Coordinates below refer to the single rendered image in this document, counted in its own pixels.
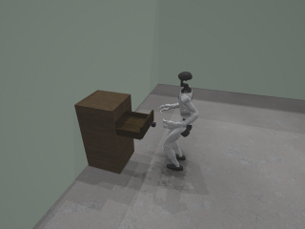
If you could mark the cabinet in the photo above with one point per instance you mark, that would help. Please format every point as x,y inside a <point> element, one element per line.
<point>96,115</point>

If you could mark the robot right forearm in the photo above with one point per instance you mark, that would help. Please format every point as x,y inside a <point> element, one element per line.
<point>175,105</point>

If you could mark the left robot upper arm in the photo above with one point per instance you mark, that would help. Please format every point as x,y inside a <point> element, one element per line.
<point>187,101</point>

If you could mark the robot left hand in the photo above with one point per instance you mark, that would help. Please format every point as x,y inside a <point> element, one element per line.
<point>170,124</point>

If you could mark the drawer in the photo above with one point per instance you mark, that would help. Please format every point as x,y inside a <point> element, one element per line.
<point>133,124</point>

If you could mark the robot right hand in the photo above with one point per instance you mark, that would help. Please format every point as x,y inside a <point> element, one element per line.
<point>168,107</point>

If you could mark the robot left forearm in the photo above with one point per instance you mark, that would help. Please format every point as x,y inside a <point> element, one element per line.
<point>184,123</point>

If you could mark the robot left thigh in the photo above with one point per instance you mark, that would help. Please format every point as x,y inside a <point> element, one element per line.
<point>176,134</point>

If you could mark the handle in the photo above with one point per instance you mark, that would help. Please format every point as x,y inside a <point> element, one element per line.
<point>153,124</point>

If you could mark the humanoid robot head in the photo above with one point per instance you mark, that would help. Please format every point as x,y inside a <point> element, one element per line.
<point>184,76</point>

